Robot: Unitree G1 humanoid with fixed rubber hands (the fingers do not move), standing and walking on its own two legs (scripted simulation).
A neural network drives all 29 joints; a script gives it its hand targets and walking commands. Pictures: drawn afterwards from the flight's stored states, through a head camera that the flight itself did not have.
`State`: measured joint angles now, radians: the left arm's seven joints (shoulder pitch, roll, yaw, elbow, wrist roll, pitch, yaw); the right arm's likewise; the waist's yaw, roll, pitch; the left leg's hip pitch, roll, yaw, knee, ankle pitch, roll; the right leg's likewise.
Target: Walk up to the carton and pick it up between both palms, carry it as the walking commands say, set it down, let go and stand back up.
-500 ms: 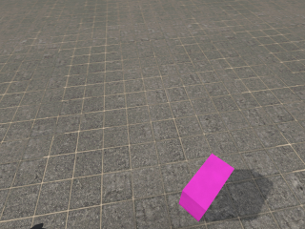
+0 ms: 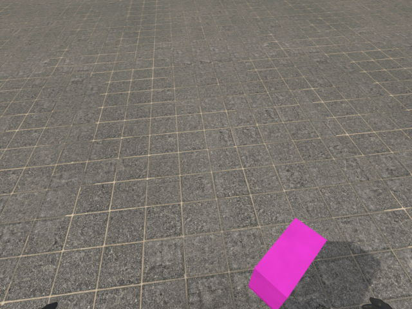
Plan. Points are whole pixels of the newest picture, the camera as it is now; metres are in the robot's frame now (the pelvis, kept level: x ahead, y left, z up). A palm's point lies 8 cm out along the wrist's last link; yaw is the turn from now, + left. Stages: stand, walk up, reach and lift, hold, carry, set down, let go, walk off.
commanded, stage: walk up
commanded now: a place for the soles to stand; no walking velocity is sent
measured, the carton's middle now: (285, 264) +0.44 -0.29 -0.63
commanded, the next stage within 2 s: none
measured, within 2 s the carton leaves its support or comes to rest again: neither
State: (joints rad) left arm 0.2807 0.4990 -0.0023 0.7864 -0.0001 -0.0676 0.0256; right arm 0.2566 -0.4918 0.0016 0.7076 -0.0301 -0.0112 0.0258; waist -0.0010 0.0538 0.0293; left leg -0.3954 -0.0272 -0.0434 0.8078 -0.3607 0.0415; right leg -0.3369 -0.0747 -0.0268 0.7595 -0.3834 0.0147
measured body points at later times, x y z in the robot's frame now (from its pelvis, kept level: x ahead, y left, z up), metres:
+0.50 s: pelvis +0.02 -0.01 +0.01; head +0.03 -0.02 +0.46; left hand +0.12 +0.34 -0.07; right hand +0.12 -0.33 -0.09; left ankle +0.03 +0.10 -0.71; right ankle +0.04 -0.16 -0.71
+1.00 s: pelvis +0.01 -0.01 +0.01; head +0.01 -0.03 +0.46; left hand +0.12 +0.33 -0.06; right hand +0.14 -0.34 -0.09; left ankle +0.03 +0.10 -0.71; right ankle +0.04 -0.16 -0.71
